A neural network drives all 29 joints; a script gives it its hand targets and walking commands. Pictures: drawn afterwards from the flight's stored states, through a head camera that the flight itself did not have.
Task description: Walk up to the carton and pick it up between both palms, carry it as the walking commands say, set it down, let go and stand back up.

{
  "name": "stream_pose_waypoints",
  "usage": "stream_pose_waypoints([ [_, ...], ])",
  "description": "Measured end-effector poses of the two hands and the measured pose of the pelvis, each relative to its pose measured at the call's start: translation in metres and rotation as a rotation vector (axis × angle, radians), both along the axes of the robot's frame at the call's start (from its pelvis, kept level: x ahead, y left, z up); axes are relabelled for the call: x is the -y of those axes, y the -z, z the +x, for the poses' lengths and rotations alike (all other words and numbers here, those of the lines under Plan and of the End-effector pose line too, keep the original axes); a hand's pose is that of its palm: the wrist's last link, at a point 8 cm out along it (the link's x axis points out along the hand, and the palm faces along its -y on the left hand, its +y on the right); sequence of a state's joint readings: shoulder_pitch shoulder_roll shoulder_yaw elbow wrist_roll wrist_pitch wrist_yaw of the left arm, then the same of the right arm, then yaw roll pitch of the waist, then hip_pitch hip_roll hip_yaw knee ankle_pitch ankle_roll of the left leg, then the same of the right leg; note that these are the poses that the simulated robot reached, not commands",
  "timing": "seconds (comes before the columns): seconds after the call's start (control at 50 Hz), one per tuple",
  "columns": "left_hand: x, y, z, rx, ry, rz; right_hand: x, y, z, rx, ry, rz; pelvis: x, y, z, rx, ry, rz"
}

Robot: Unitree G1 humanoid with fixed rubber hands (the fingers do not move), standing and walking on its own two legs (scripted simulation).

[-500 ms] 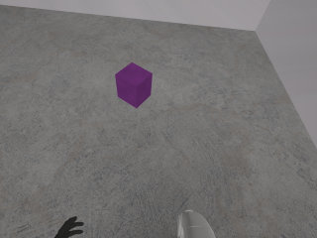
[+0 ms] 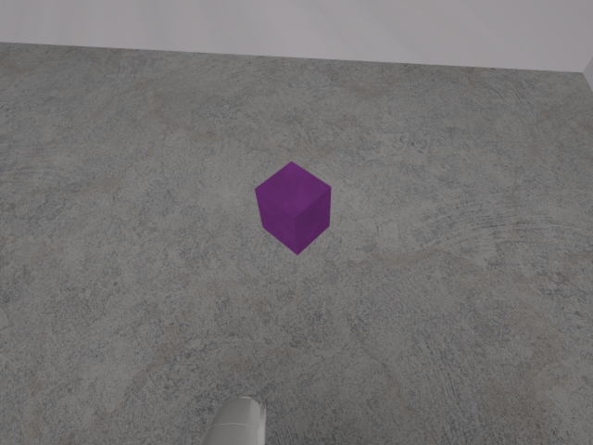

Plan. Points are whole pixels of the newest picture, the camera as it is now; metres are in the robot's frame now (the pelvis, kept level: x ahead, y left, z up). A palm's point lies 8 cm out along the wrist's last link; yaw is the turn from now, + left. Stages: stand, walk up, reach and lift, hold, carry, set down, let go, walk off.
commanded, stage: walk up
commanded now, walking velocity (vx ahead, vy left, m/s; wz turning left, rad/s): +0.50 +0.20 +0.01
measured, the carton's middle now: (294, 208) +0.98 +0.09 -0.65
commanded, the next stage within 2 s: none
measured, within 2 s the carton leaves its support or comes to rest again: neither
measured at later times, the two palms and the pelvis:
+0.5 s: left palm (119, 331) +0.29 +0.35 -0.14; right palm (420, 347) +0.26 -0.17 -0.12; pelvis +0.24 +0.09 +0.00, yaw +0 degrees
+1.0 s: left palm (160, 264) +0.41 +0.29 -0.11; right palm (417, 263) +0.44 -0.20 -0.15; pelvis +0.41 +0.04 +0.00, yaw +2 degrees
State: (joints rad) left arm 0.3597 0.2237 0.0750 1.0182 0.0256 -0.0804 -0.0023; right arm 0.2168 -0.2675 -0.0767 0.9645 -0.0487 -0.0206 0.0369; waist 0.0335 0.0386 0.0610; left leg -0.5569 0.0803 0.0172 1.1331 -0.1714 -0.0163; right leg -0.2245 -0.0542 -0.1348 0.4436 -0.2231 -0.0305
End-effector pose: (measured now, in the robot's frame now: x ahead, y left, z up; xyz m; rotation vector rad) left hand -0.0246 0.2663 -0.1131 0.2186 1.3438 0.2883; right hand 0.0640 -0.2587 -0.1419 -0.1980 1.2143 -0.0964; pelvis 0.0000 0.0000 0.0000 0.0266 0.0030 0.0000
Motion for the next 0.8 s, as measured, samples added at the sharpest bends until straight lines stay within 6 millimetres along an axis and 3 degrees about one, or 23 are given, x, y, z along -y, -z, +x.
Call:
stream_pose_waypoints([
  [0.06, 0.005, -0.006, -0.022, -0.094, -0.057, -0.013, -0.014, -0.005, 0.059, 0.052, -0.043, 0.032, -0.006, -0.004, 0.027, 0.003, 0.004, 0.004],
  [0.14, 0.008, -0.009, -0.019, -0.153, -0.109, -0.041, -0.048, -0.012, 0.136, 0.127, -0.103, 0.081, -0.019, -0.006, 0.063, 0.002, 0.005, 0.004],
  [0.24, -0.007, 0.004, 0.023, -0.174, -0.140, -0.084, -0.097, -0.021, 0.234, 0.234, -0.167, 0.103, -0.045, 0.002, 0.116, -0.006, 0.000, -0.010],
  [0.28, -0.019, 0.018, 0.049, -0.179, -0.138, -0.103, -0.113, -0.022, 0.270, 0.277, -0.180, 0.079, -0.058, 0.010, 0.141, -0.011, 0.005, -0.017],
  [0.32, -0.036, 0.035, 0.081, -0.174, -0.107, -0.116, -0.118, -0.017, 0.292, 0.305, -0.164, 0.036, -0.072, 0.022, 0.163, -0.014, 0.012, -0.019],
  [0.36, -0.052, 0.042, 0.130, -0.119, -0.067, -0.110, -0.115, -0.014, 0.286, 0.256, -0.131, 0.005, -0.080, 0.021, 0.180, -0.010, 0.006, -0.017],
  [0.46, -0.078, 0.034, 0.268, 0.062, 0.055, -0.104, -0.092, -0.022, 0.225, 0.049, 0.010, -0.071, -0.088, 0.004, 0.224, -0.002, 0.005, -0.036],
  [0.54, -0.078, 0.025, 0.355, 0.148, 0.124, -0.115, -0.087, -0.028, 0.180, -0.100, 0.100, -0.089, -0.087, -0.003, 0.257, 0.006, 0.004, -0.046],
  [0.6, -0.066, 0.018, 0.409, 0.202, 0.161, -0.131, -0.090, -0.030, 0.162, -0.189, 0.146, -0.079, -0.082, -0.005, 0.280, 0.011, 0.005, -0.047],
  [0.7, -0.029, 0.011, 0.489, 0.285, 0.226, -0.145, -0.091, -0.017, 0.164, -0.279, 0.216, -0.030, -0.067, 0.000, 0.319, 0.018, 0.014, -0.024],
  [0.76, -0.010, 0.011, 0.528, 0.338, 0.239, -0.116, -0.083, 0.001, 0.183, -0.315, 0.228, 0.004, -0.051, 0.011, 0.347, 0.020, -0.006, -0.001],
  [0.8, -0.004, 0.013, 0.537, 0.346, 0.223, -0.090, -0.074, 0.014, 0.207, -0.309, 0.215, 0.017, -0.043, 0.018, 0.362, 0.020, -0.016, -0.004],
])
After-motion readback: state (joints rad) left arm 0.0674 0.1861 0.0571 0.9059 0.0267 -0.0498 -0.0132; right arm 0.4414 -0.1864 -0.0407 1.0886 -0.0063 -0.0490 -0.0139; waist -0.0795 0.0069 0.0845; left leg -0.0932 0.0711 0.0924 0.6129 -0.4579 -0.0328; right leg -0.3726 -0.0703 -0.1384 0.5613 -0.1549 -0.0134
